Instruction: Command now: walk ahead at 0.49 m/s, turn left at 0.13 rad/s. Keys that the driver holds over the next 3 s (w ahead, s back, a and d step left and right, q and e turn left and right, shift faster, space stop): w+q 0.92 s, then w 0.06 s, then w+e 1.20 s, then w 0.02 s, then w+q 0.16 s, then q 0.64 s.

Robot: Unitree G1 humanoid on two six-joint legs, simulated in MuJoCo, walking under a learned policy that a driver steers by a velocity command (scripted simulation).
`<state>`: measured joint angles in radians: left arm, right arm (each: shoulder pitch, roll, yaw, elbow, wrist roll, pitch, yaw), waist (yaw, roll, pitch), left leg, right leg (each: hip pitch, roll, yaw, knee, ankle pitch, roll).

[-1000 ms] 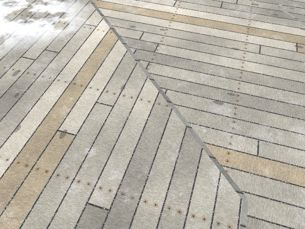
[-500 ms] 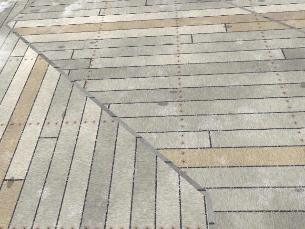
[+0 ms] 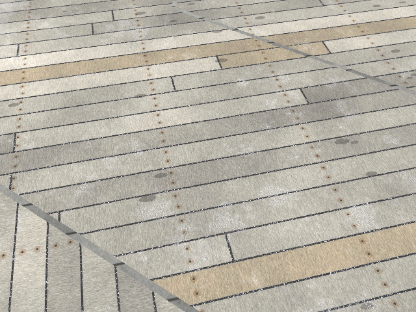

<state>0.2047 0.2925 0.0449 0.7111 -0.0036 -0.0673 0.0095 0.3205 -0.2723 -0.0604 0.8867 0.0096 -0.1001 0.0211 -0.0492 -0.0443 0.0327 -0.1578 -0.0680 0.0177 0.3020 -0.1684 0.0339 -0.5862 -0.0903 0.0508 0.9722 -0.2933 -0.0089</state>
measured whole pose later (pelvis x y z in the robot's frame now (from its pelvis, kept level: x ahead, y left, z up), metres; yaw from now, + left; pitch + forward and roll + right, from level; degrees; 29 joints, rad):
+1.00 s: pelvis +0.52 +0.11 +0.00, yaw +33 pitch +1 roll +0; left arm 0.10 0.31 0.05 0.69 0.01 -0.09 0.00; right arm 0.32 -0.28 -0.06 0.72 0.01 -0.05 0.01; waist -0.05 -0.03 0.05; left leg -0.16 -0.11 -0.08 0.34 -0.19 0.09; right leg -0.67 -0.11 0.08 0.81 -0.09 0.06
